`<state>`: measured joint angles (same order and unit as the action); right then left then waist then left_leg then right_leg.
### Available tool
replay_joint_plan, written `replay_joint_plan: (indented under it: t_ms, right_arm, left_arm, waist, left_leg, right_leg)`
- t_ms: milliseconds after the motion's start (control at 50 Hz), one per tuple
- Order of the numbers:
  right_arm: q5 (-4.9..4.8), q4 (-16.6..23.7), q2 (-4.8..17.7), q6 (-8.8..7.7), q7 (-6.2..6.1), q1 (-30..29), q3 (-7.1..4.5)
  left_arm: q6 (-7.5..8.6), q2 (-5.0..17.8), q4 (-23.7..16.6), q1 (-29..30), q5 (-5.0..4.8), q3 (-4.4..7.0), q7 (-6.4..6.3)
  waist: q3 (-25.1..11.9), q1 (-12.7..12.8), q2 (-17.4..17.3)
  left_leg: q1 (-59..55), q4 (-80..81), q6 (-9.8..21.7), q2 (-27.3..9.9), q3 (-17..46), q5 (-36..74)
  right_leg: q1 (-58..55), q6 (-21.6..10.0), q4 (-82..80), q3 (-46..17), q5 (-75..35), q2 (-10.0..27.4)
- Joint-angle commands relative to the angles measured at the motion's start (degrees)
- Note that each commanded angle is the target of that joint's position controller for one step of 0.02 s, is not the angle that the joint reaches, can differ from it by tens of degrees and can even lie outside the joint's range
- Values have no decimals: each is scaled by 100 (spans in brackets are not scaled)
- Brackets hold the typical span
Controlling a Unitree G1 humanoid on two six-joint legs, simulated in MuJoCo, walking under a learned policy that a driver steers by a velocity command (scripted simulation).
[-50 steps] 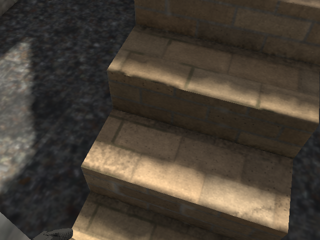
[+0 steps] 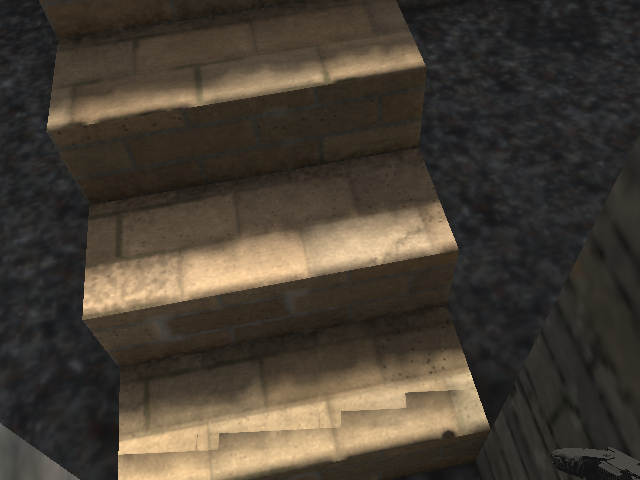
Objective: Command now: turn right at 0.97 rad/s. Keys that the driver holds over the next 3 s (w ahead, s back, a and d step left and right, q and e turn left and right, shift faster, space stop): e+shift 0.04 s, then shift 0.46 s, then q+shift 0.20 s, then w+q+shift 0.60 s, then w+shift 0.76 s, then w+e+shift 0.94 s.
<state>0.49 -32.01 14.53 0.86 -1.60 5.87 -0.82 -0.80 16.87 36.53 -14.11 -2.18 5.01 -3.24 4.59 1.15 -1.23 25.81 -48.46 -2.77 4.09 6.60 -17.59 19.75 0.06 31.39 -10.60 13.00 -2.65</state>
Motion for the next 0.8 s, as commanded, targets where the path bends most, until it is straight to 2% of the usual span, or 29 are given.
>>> replay_joint_plan:
  t_ms: [20, 60, 80, 100, 120, 140, 160, 180, 220, 280, 320, 380, 420, 440, 460, 480, 500, 520, 540, 580, 640, 660, 680, 700, 720, 740, 760, 780, 800]
  right_arm:
    - [-206, 194, 588, -53, -53, 172, -244]
    - [-274, -105, 816, -13, -65, 753, -420]
    - [-164, -167, 1066, 15, -84, 865, -493]
    - [92, -61, 1498, 160, -52, 528, -578]
    - [231, 94, 1102, 101, 4, 239, -492]
    - [159, 188, 789, 77, 6, -200, -396]
    - [47, 233, 659, 51, 7, -517, -368]
    - [-97, 323, 690, -36, -19, -622, -418]
    - [-94, 251, 718, -42, -69, -444, -389]
    - [39, 197, 689, 37, -86, -196, -390]
    - [22, 188, 906, 120, -66, -196, -493]
    - [-107, 57, 1124, 177, -91, 124, -571]
    - [-234, -189, 1032, 81, -138, 330, -512]
    - [-169, -251, 867, 9, -108, 423, -460]
    - [-4, -160, 486, -70, -28, 362, -335]
    - [51, -51, 436, -155, -11, 204, -344]
    - [57, -130, 724, -145, -40, -20, -431]
    - [46, -204, 523, -123, -1, 48, -390]
    - [14, -274, 381, -69, 23, 69, -351]
    - [-88, -187, 730, -3, 21, -177, -427]
    - [-250, -62, 979, 5, 31, -55, -557]
    - [-147, 127, 1048, -41, 54, -177, -572]
    - [-123, 132, 878, -71, 86, 58, -540]
    - [-107, 190, 848, -15, 129, 134, -543]
    - [227, 121, 574, 62, 227, 59, -450]
    - [-188, 342, 707, 160, 192, 216, -515]
    - [-225, 369, 903, 155, 257, 333, -547]
    - [-208, 377, 805, 97, 283, 436, -493]
    - [-185, 429, 776, 44, 302, 387, -464]
  left_arm:
    - [82, 946, -649, 281, 91, 305, 75]
    - [165, 740, -588, 261, -101, 237, 115]
    - [169, 427, -527, 22, -55, 144, 124]
    - [253, 232, -569, -298, -21, 60, 171]
    - [307, 837, -402, -429, 99, 225, 154]
    - [255, 1138, -227, -458, 47, 324, 175]
    - [182, 1032, -105, -436, 63, 301, 166]
    - [138, 807, -91, -344, 83, 253, 129]
    - [114, 443, -185, -151, 110, 114, 185]
    - [185, 277, -317, 217, 189, -31, 245]
    - [243, 162, -349, 417, 238, -147, 294]
    - [265, 342, -120, 111, 221, -103, 368]
    - [296, 505, 100, -173, 325, -44, 408]
    - [300, 586, 84, -208, 367, -46, 399]
    - [265, 688, 93, -481, 371, -57, 356]
    - [245, 713, 118, -25, 561, -90, 405]
    - [328, 305, -42, 337, 635, -192, 436]
    - [411, -71, 61, 475, 676, -317, 436]
    - [451, -51, 168, 398, 639, -315, 452]
    - [425, 481, 264, 88, 556, -150, 361]
    - [358, 892, 90, 207, 484, 30, 121]
    - [353, 981, 0, 227, 495, 54, 46]
    - [347, 935, 57, 154, 494, 53, -5]
    - [328, 763, -11, 230, 431, 6, -17]
    - [235, 562, -7, -344, 516, -73, 75]
    - [302, 1091, -26, 142, 351, 130, 11]
    - [315, 949, -74, 248, 149, 130, 23]
    - [356, 986, -35, 286, 41, 140, 13]
    - [389, 969, -30, 316, 51, 146, 31]
  waist:
    - [-1070, 3, 1609]
    - [-1011, -240, 1661]
    - [-1165, -112, 937]
    - [-988, 252, -1024]
    - [-937, 209, -987]
    - [-838, 345, -477]
    - [-684, 365, -176]
    - [-622, 260, -82]
    - [-444, 124, -409]
    - [-629, -57, -985]
    - [-944, -201, -1270]
    - [-1083, -251, -1132]
    - [-1023, -58, -907]
    - [-1145, -57, -680]
    - [-1420, -64, 338]
    - [-986, -190, 1194]
    - [-811, -92, 850]
    - [-828, -229, 816]
    - [-588, -271, 786]
    - [-30, -43, 1019]
    - [128, 70, 1369]
    - [24, 193, 1288]
    - [-65, 125, 1030]
    - [-124, 117, 801]
    - [-82, 308, -48]
    - [-252, 120, 536]
    - [-411, 125, 843]
    - [-467, 108, 1035]
    - [-505, 143, 903]
  left_leg:
    - [-506, 1321, 137, 170, -261, -190]
    - [-1295, 2802, 441, -146, -285, 562]
    - [-2131, 3113, 837, -1018, 314, 918]
    - [-2384, 3234, 1838, -2412, 2138, 2206]
    - [-1865, 3286, 2336, -2975, 2711, 2973]
    - [-1541, 3184, 2126, -2612, 1839, 2804]
    - [-1276, 3109, 1823, -2060, 1134, 2371]
    - [-1351, 3052, 1554, -1780, 774, 2129]
    - [-1288, 3143, 1517, -1436, 356, 1778]
    - [-1851, 3137, 1707, -1517, 358, 1899]
    - [-2206, 3050, 1744, -1666, 373, 1978]
    - [-2253, 2941, 1651, -1845, 619, 2217]
    - [-1773, 2907, 1271, -1688, 432, 2109]
    - [-1271, 2753, 921, -1554, 269, 1830]
    - [-545, 1906, 493, -1131, -257, 692]
    - [-541, 1904, 153, -766, -589, -480]
    - [-976, 1476, 64, -815, -471, -457]
    - [-1260, 1689, 101, -841, -364, -82]
    - [-1298, 2191, 152, -821, -388, 541]
    - [-788, 1981, 262, -693, -376, 749]
    - [180, 517, 450, -616, -559, -400]
    - [610, -222, 375, -808, -512, -832]
    - [761, -745, 325, -1099, -313, -1090]
    - [888, -1182, 208, -1141, -343, -1126]
    - [942, -1485, 288, -869, -681, -1089]
    - [1570, -1431, 144, -1424, -185, -774]
    - [1580, -1310, 163, -1298, -313, -571]
    - [1487, -1034, 157, -1351, -429, -354]
    - [1235, -713, 191, -1323, -606, -318]
  right_leg:
    - [-861, -838, -770, -1820, -1295, 1010]
    - [-595, -535, -705, -1992, -541, 837]
    - [76, -202, 63, -1548, 985, 490]
    - [1406, 243, 1638, -147, 2365, -485]
    - [1444, 616, 3588, -167, 2536, -197]
    - [1310, 701, 4289, -74, 2113, -9]
    - [1153, 744, 4536, 32, 1696, -1]
    - [1304, 754, 4850, 157, 1290, -72]
    - [1151, 780, 4207, 269, 956, -86]
    - [820, 710, 2407, 468, 1180, 0]
    - [478, 547, 1313, 876, 1392, 148]
    - [-125, 298, 10, 1125, 807, 70]
    - [-1052, -77, -1426, 1059, -466, 96]
    - [-1766, -262, -1416, 664, -762, 465]
    - [-2466, -505, -1237, -274, -1398, 1326]
    - [-1144, -1167, -1349, -827, -1009, 1987]
    - [-638, -1208, -1539, -612, -236, 1774]
    - [-437, -886, -1542, -206, 534, 1466]
    - [-357, -475, -1517, 192, 1247, 1035]
    - [-166, -260, -1644, 208, 1681, 900]
    - [-191, -921, -1671, -54, 1072, 1686]
    - [-304, -1255, -1667, -287, 587, 2138]
    - [-374, -1479, -1567, -366, -209, 2416]
    - [-508, -1522, -1450, -106, -915, 2389]
    - [-670, -1722, -1686, -47, -1383, 2736]
    - [-1157, -1468, -1770, -182, -154, 2670]
    - [-1381, -1214, -1858, 7, 1141, 2274]
    - [-1431, -1079, -1897, 205, 1590, 2190]
    - [-1388, -972, -1898, 460, 1691, 2097]
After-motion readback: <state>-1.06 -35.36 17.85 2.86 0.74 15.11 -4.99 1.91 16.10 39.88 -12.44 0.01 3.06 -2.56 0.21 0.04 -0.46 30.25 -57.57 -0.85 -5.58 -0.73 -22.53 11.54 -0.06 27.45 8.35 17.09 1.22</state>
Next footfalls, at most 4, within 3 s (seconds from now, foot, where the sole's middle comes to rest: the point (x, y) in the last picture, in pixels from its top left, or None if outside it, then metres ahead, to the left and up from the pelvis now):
0.08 left None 0.06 0.13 -0.77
0.44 right None -0.06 -0.10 -0.77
0.92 left None -0.01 0.18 -0.77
1.50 right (364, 391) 0.53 0.00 -0.58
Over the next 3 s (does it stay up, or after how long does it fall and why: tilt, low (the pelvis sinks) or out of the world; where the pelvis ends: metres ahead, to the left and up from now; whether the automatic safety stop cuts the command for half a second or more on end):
stays up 1.21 0.41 0.64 its command is cut before an obstacle after 0.7 s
